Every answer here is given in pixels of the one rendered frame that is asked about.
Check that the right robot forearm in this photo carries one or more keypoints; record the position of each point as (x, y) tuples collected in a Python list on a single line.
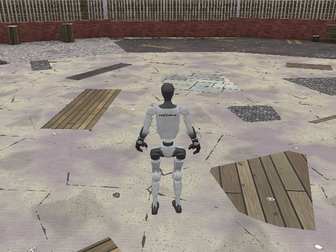
[(194, 138)]

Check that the right robot shin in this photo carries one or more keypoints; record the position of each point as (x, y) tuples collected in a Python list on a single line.
[(177, 189)]

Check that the right robot upper arm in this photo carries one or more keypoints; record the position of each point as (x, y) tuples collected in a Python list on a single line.
[(187, 119)]

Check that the left robot forearm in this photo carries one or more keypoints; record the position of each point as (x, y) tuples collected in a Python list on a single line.
[(141, 137)]

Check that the robot right hand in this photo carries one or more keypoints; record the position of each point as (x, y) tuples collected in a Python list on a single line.
[(192, 146)]

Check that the robot right foot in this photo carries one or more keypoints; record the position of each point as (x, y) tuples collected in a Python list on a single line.
[(177, 208)]

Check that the left robot upper arm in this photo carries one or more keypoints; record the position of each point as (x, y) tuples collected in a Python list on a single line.
[(148, 119)]

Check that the robot left hand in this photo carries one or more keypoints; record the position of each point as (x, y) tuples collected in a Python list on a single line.
[(138, 146)]

